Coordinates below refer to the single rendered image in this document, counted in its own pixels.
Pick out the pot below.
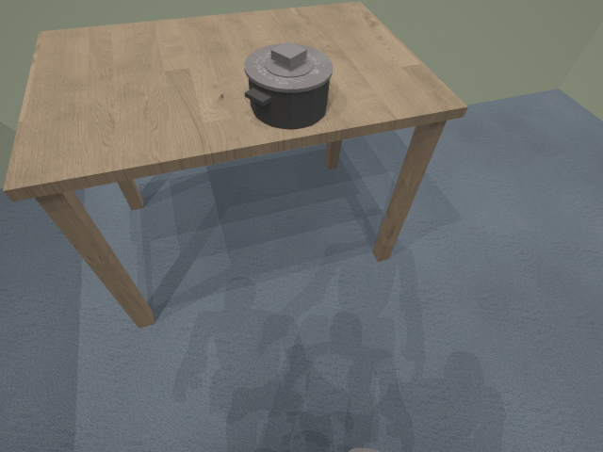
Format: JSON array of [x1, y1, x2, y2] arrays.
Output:
[[245, 79, 330, 129]]

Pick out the lid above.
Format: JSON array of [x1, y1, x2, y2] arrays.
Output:
[[244, 43, 333, 93]]

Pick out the table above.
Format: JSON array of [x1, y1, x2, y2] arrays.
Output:
[[3, 1, 468, 329]]

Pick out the knob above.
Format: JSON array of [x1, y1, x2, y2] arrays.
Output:
[[271, 41, 307, 68]]

